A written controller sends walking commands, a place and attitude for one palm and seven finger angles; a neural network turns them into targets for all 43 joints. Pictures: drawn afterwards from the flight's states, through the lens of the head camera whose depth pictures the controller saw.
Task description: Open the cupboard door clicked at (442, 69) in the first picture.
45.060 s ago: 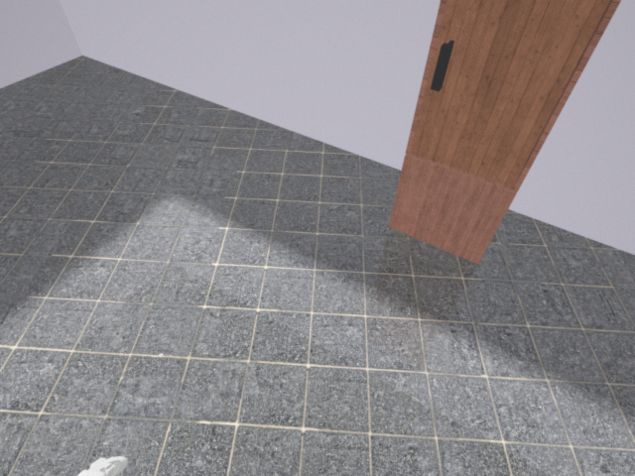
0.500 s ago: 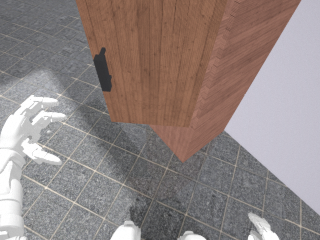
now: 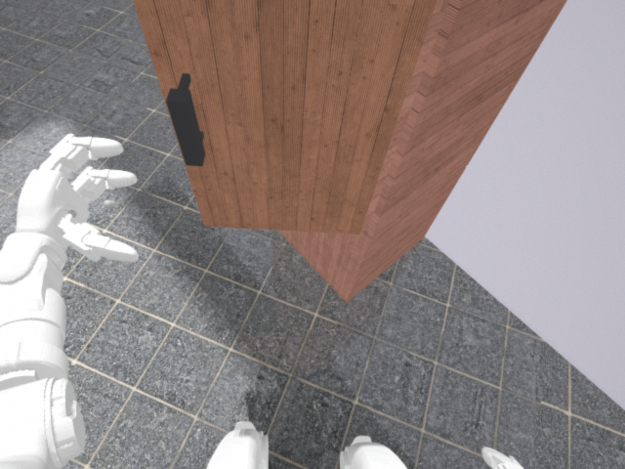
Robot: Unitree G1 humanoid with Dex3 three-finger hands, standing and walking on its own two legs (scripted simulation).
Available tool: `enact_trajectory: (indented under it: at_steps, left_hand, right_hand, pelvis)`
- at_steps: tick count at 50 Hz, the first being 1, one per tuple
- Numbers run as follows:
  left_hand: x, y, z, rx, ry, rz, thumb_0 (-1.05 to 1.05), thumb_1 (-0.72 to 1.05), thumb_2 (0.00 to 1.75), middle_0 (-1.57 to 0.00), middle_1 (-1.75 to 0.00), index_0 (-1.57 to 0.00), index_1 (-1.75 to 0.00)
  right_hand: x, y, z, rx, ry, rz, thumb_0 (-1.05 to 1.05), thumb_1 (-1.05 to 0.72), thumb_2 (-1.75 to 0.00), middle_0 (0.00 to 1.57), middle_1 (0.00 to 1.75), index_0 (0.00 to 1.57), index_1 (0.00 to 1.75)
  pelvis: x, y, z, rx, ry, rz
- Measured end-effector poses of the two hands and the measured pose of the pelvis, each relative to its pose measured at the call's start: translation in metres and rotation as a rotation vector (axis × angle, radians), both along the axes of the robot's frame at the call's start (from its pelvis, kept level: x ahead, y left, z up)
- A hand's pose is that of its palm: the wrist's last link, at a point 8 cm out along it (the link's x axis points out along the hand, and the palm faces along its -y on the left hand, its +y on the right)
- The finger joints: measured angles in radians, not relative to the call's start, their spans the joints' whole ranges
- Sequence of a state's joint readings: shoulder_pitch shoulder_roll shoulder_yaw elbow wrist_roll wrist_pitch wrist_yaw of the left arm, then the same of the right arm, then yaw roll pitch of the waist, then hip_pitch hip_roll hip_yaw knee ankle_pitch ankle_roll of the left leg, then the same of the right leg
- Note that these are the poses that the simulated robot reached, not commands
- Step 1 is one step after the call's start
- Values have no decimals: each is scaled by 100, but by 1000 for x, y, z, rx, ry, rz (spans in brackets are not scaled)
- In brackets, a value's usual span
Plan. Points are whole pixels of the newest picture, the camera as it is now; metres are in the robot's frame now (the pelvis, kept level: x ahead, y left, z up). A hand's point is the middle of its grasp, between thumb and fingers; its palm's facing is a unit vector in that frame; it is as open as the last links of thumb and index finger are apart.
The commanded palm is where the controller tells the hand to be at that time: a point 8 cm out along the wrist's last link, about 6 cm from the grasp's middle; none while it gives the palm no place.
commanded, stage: move the hooked fingers beside the handle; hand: left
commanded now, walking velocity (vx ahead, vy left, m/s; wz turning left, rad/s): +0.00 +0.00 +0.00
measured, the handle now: (190, 120) +0.59 +0.19 +0.06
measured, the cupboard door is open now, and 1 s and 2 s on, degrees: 48 48 48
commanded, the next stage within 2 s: slide the fingers in behind the handle in 1.48 s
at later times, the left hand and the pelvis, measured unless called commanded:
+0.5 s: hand (139, 152) +0.51 +0.24 +0.07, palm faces -0.01 -1.00 +0.00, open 13.9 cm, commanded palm +0.50 +0.28 +0.06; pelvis +0.00 -0.01 -0.02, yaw -2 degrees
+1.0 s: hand (133, 140) +0.54 +0.26 +0.06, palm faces +0.01 -1.00 -0.01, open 13.9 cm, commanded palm +0.53 +0.28 +0.06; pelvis +0.01 +0.01 -0.02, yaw -3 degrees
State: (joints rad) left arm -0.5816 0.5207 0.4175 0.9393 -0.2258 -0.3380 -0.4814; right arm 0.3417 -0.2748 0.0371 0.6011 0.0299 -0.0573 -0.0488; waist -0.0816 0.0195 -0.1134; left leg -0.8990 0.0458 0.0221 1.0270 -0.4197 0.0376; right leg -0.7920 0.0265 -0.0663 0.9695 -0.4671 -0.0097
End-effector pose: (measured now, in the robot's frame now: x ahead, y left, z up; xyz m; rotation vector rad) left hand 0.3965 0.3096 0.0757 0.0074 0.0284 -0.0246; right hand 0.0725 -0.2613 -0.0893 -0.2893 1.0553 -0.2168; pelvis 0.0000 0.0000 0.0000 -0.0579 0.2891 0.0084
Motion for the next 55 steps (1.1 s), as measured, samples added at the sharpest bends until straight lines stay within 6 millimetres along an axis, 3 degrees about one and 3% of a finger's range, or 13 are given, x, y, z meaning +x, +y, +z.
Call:
enact_trajectory:
  at_steps: [8,21,32,40,47,55]
  left_hand:
    - [20,-4,-5,3,3,9,-1,-49,30,-30,-120,-30,-120]
    - [77,-17,-3,0,1,2,-1,-49,30,-30,-120,-30,-120]
    - [108,-10,-1,15,11,21,-1,-49,30,-30,-120,-30,-120]
    - [127,-10,-9,-13,36,11,-1,-49,30,-30,-120,-30,-120]
    - [126,0,-21,4,47,24,-1,-49,30,-30,-120,-30,-120]
    - [121,7,-10,-3,6,11,-1,-49,30,-30,-120,-30,-120]
  right_hand:
    - [-24,-5,-7,-14,86,-27,1,-90,-89,20,30,20,30]
    - [-68,-14,-15,-44,232,-99,0,-90,-89,20,30,20,30]
    - [-94,-8,-14,-36,338,-150,0,-90,-89,20,30,20,30]
    - [-98,-3,-12,-46,372,-166,0,-90,-89,20,30,20,30]
    - [-95,4,-11,-39,386,-166,0,-90,-89,20,30,20,30]
    - [-83,10,-9,-33,386,-149,0,-90,-89,20,30,20,30]
  pelvis:
    - [-4,-1,-6,-3,22,-1]
    - [-5,-4,-16,-14,90,-12]
    - [1,-5,-20,-24,130,-24]
    - [4,-1,-22,-34,161,-27]
    - [8,4,-22,-38,169,-34]
    - [13,9,-18,-47,157,-21]
